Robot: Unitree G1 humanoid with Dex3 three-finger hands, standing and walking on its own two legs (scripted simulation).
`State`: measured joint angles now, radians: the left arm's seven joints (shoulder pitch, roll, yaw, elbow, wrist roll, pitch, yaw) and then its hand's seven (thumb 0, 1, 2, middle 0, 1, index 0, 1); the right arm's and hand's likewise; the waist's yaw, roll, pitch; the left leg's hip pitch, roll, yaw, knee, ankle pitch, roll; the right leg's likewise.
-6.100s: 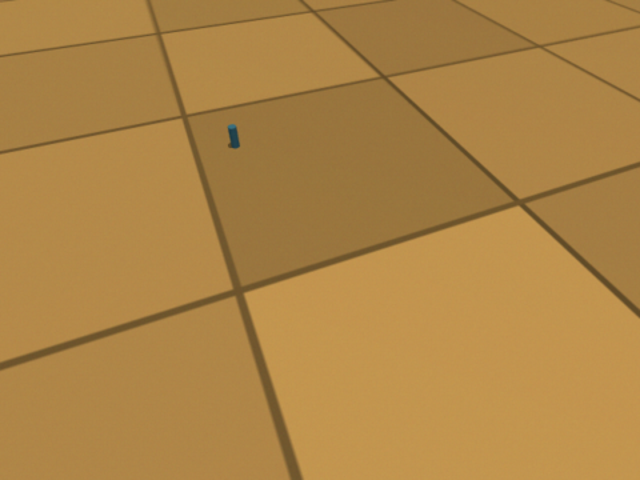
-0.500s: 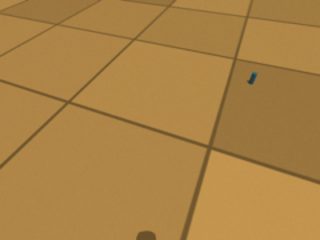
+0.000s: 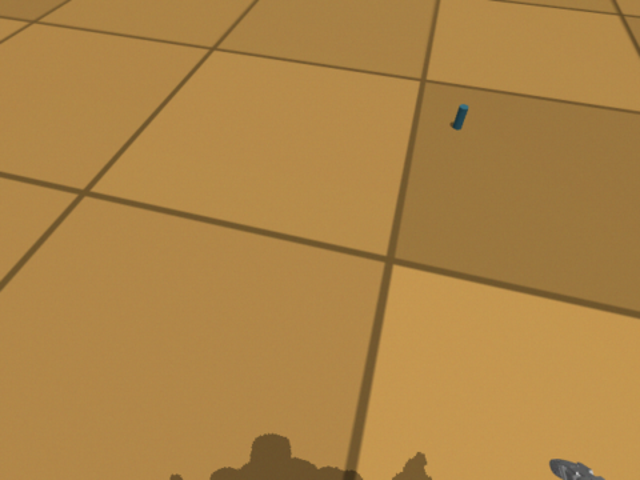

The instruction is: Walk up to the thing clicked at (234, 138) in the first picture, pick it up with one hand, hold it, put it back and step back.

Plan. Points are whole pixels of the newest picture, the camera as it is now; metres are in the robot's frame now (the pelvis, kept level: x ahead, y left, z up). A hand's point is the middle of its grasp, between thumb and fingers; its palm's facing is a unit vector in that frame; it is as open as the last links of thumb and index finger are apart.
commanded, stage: walk up
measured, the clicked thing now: (460, 117) +1.80 -0.69 -0.71
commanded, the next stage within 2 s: stand in 1.58 s
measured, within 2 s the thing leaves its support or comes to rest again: neither
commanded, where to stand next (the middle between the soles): +0.04 -0.01 m, yaw -21 degrees
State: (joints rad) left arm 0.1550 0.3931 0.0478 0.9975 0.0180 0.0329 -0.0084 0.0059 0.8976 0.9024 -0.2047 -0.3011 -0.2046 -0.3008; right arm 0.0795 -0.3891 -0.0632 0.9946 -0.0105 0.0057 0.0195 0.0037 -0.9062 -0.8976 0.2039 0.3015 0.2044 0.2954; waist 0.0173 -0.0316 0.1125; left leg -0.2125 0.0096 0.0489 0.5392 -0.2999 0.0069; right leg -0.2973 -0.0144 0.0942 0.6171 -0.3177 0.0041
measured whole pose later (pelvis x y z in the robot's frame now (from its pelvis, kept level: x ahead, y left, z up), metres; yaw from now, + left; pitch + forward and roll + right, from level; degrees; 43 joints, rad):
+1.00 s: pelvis -0.01 -0.02 -0.01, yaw -19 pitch -4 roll -1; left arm 0.21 0.38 0.03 0.94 0.03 -0.01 -0.01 0.01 0.90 0.90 -0.20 -0.30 -0.20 -0.30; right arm 0.17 -0.40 -0.04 0.90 0.00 0.03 0.01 0.01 -0.90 -0.90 0.20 0.30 0.21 0.30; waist 0.00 0.04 0.13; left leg -0.29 0.09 0.01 0.74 -0.45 -0.01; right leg -0.23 0.04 0.03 0.61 -0.31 -0.02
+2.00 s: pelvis -0.01 +0.01 +0.02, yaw -21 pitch -3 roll +0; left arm 0.10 0.36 0.00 1.14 0.01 -0.01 -0.01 0.01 0.90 0.90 -0.20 -0.30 -0.20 -0.30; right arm 0.09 -0.35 -0.01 1.13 -0.01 -0.01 0.02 0.01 -0.91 -0.90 0.20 0.30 0.21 0.30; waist 0.00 0.00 0.06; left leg -0.09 0.03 0.02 0.32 -0.18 -0.02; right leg -0.12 0.00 0.07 0.34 -0.16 0.02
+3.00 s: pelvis +0.00 +0.00 +0.02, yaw -20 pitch -3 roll +0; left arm 0.12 0.36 -0.01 1.12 0.01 -0.01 -0.01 0.01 0.90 0.90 -0.20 -0.30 -0.20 -0.30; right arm 0.11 -0.36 -0.01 1.14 0.00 -0.01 0.02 0.00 -0.91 -0.90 0.20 0.30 0.20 0.30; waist 0.00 0.00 0.06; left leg -0.10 0.03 0.01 0.33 -0.19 -0.02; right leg -0.13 0.00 0.06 0.34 -0.17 0.02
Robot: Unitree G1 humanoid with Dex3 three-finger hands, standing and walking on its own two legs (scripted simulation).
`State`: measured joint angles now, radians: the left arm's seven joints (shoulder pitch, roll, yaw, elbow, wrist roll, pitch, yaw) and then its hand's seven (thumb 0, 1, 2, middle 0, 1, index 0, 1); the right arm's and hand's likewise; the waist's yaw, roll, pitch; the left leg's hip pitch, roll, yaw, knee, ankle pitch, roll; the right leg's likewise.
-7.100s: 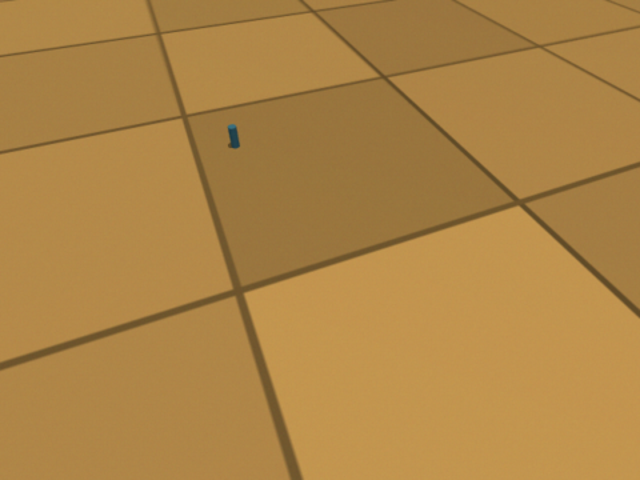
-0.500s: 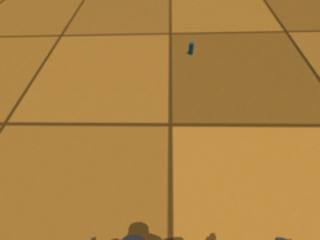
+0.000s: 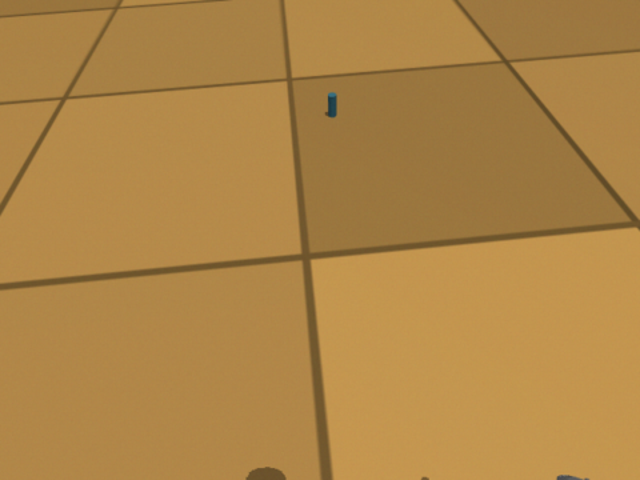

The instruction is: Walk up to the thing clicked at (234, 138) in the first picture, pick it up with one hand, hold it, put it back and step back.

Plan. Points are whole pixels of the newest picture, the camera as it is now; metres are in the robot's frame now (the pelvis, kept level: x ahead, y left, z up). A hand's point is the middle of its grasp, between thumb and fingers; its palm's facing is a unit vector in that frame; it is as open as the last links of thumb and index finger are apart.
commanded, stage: walk up
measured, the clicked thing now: (332, 105) +1.93 -0.04 -0.70
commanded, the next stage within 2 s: stand in 0.58 s
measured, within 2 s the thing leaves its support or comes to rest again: neither
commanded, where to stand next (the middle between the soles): +0.05 +0.02 m, yaw -2 degrees
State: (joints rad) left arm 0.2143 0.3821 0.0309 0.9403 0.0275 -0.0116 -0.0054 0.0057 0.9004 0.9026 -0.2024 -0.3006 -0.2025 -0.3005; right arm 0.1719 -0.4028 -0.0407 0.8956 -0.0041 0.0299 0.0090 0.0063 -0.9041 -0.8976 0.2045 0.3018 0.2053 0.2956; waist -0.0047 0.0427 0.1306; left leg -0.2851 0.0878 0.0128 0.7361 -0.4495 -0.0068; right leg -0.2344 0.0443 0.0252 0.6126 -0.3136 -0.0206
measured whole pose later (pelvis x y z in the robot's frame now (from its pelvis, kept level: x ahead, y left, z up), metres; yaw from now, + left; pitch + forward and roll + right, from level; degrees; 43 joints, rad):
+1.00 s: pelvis -0.01 +0.02 +0.02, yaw -1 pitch -3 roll +0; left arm 0.10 0.36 0.00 1.14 0.01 -0.01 -0.01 0.01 0.90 0.90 -0.20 -0.30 -0.20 -0.30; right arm 0.09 -0.35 -0.01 1.13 -0.01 -0.01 0.02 0.01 -0.91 -0.90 0.20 0.30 0.21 0.30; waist 0.00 0.00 0.06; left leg -0.09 0.03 0.02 0.32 -0.18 -0.02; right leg -0.12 0.00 0.07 0.34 -0.16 0.02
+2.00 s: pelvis +0.00 +0.02 +0.02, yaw -1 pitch -3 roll +0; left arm 0.12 0.36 -0.01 1.12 0.01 -0.01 -0.01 0.01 0.90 0.90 -0.20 -0.30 -0.20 -0.30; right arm 0.11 -0.36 -0.01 1.14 0.00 -0.01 0.02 0.00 -0.91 -0.90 0.20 0.30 0.20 0.30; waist 0.00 0.00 0.06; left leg -0.10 0.03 0.01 0.33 -0.19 -0.02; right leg -0.13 0.00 0.06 0.34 -0.17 0.02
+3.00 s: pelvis +0.00 +0.02 +0.02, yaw +0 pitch -3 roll +0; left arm 0.13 0.36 -0.01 1.12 0.01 0.00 -0.01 0.01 0.90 0.90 -0.20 -0.30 -0.20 -0.30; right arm 0.12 -0.35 -0.01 1.13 0.00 0.00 0.01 0.01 -0.91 -0.90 0.20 0.30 0.20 0.30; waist 0.00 0.00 0.06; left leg -0.09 0.02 0.01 0.33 -0.18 -0.02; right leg -0.12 -0.01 0.05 0.33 -0.17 0.02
